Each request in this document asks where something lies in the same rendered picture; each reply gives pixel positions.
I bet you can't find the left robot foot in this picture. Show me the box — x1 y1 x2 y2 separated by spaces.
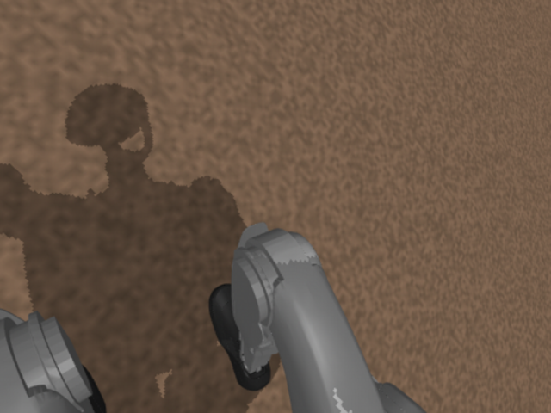
82 365 106 413

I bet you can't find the right robot foot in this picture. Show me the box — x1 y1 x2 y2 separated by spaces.
208 284 270 391

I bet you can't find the right robot hand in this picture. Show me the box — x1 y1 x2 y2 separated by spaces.
372 375 426 413

